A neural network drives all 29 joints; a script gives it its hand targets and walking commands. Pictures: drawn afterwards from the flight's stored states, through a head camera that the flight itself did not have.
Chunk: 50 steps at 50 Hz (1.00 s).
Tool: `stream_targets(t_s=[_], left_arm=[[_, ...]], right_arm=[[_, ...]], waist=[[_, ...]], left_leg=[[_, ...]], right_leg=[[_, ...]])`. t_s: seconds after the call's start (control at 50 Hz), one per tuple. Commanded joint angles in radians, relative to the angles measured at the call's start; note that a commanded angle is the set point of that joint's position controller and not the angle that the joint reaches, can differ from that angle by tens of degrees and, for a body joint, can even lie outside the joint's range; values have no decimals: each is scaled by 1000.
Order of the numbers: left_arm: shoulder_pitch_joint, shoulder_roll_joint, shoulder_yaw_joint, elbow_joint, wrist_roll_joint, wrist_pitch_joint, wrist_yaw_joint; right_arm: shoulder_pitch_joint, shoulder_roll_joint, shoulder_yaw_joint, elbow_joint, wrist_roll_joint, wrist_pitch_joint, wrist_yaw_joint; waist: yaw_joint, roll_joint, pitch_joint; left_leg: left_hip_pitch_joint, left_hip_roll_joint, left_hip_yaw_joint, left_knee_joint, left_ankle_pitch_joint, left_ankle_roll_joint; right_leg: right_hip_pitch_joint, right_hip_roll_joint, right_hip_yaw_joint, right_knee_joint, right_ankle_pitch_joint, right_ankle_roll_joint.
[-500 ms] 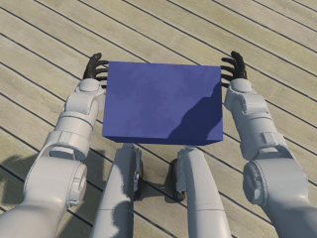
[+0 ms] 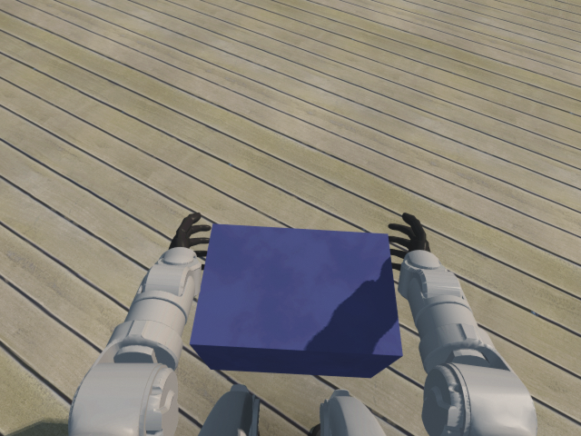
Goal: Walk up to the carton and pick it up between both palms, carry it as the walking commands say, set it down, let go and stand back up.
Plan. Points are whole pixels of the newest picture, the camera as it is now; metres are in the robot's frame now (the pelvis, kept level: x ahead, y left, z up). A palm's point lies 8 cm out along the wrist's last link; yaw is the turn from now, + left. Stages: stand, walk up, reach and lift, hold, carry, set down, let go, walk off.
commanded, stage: reach and lift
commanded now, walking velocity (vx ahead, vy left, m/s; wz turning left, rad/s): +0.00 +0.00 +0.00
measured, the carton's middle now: (295, 304) +0.34 +0.00 -0.10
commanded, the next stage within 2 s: none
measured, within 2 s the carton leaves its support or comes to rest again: neither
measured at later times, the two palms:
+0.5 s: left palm (174, 240) +0.36 +0.17 +0.06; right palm (442, 246) +0.36 -0.19 +0.07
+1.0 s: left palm (156, 222) +0.35 +0.17 +0.13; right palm (462, 233) +0.35 -0.18 +0.13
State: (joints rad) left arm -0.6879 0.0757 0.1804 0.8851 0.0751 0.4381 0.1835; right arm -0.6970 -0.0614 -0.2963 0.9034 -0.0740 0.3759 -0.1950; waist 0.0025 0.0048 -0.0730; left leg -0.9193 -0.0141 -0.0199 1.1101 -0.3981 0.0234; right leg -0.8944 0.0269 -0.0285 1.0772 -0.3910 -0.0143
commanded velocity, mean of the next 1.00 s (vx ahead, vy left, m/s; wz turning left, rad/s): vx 0.00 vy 0.00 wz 0.00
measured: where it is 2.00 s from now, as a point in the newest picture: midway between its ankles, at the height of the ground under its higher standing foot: outside the picture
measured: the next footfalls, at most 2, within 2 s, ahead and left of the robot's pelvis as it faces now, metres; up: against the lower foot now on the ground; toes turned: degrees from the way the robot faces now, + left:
none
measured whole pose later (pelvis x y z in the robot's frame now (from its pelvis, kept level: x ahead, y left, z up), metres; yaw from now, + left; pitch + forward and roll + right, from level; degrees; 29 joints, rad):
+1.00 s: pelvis +0.04 +0.00 +0.08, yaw +1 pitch -5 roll -1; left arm -0.46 0.01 0.19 0.76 0.13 0.63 0.17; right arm -0.47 0.00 -0.30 0.79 -0.11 0.57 -0.17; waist -0.01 0.00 -0.13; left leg -0.22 -0.01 -0.02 0.54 -0.23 0.02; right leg -0.19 0.03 -0.01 0.49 -0.22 -0.01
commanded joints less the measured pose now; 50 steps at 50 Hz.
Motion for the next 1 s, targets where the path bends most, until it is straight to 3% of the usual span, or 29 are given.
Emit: stream_targets(t_s=[0.0,0.06,0.1,0.18,0.2,0.24,0.34,0.36,0.4,0.44,0.5,0.56,0.58,0.62,0.7,0.72,0.76,0.84,0.88,0.9,0.92,0.98], left_arm=[[-726,-1127,-296,-358,-139,-108,-502],[-635,-1138,-336,-366,-145,-113,-497],[-647,-1159,-401,-421,-173,-118,-488],[-593,-1212,-487,-442,-201,-96,-481],[-560,-1197,-489,-450,-197,-95,-480],[-567,-1193,-479,-441,-192,-81,-479],[-558,-1183,-370,-344,-140,-45,-490],[-569,-1180,-369,-358,-135,-42,-492],[-566,-1164,-298,-307,-98,-24,-494],[-563,-1143,-276,-300,-90,-19,-500],[-628,-1185,-324,-369,-137,-21,-513],[-574,-1170,-301,-348,-124,1,-518],[-581,-1185,-319,-357,-138,6,-522],[-555,-1167,-289,-347,-132,19,-525],[-565,-1162,-307,-387,-150,45,-538],[-549,-1169,-295,-372,-156,54,-541],[-540,-1165,-298,-372,-146,72,-544],[-571,-1150,-280,-398,-151,91,-556],[-582,-1147,-287,-415,-157,102,-561],[-554,-1145,-253,-356,-144,118,-564],[-561,-1128,-237,-352,-128,125,-564],[-596,-1149,-242,-363,-142,127,-572]], right_arm=[[-611,1162,316,-205,111,-24,551],[-517,1139,347,-233,106,-32,548],[-503,1119,358,-247,107,-40,551],[-468,1119,426,-311,125,-29,553],[-465,1124,450,-326,140,-23,554],[-442,1128,438,-289,132,-6,558],[-498,1130,386,-262,104,31,571],[-487,1154,400,-256,104,40,573],[-449,1132,320,-187,59,60,576],[-458,1131,309,-180,64,68,585],[-485,1162,346,-221,89,68,586],[-457,1158,344,-241,88,87,585],[-478,1153,353,-269,97,85,583],[-481,1161,370,-281,107,103,582],[-478,1188,391,-320,128,129,579],[-503,1178,405,-347,138,132,577],[-483,1177,386,-337,122,152,576],[-511,1180,390,-352,135,180,586],[-505,1180,379,-342,129,195,585],[-515,1163,360,-334,117,203,585],[-500,1148,332,-303,98,214,587],[-543,1155,341,-324,118,216,592]], waist=[[-17,21,-791],[-18,37,-783],[-45,63,-798],[-50,92,-846],[-36,84,-847],[-44,73,-777],[-27,51,-606],[-14,36,-624],[-25,38,-511],[-8,31,-466],[-29,29,-551],[-18,23,-512],[-31,22,-514],[-4,-2,-489],[-14,2,-499],[-6,0,-481],[-22,0,-450],[-5,-3,-421],[-17,3,-397],[-12,-8,-362],[-15,-3,-308],[-9,16,-333]], left_leg=[[492,-72,-78,-298,305,-4],[539,-66,-81,-325,478,-15],[606,-61,-100,-338,539,-32],[713,-53,-104,-386,619,-53],[720,-52,-103,-401,629,-48],[717,-47,-105,-439,554,-46],[658,-46,-89,-518,323,-22],[670,-50,-77,-526,332,-18],[646,-47,-76,-549,263,-12],[656,-46,-67,-568,247,-8],[731,-48,-64,-575,305,-9],[764,-48,-61,-595,353,-6],[774,-44,-67,-601,372,-9],[785,-39,-59,-620,387,-3],[831,-49,-52,-648,408,-3],[849,-45,-58,-660,405,-2],[855,-46,-64,-681,394,-2],[879,-43,-55,-714,354,-1],[882,-45,-53,-729,339,-5],[872,-41,-58,-748,316,-4],[859,-39,-52,-754,259,-3],[843,-35,-55,-774,236,-2]], right_leg=[[324,83,95,-258,240,-14],[333,79,91,-282,361,-8],[316,88,83,-290,384,-13],[378,94,78,-337,431,-17],[412,93,84,-347,451,-13],[419,89,86,-379,398,-17],[462,76,88,-439,275,-18],[500,75,93,-457,291,-15],[466,64,93,-479,229,-19],[473,60,92,-502,219,-15],[539,58,98,-524,275,-15],[557,57,95,-555,304,-9],[570,56,97,-563,323,-13],[602,51,98,-587,333,-3],[661,46,98,-629,369,5],[652,47,94,-637,349,4],[650,48,90,-659,338,5],[681,45,87,-695,301,10],[697,43,86,-712,299,10],[701,45,81,-721,276,7],[674,42,81,-732,224,8],[723,47,75,-726,234,9]])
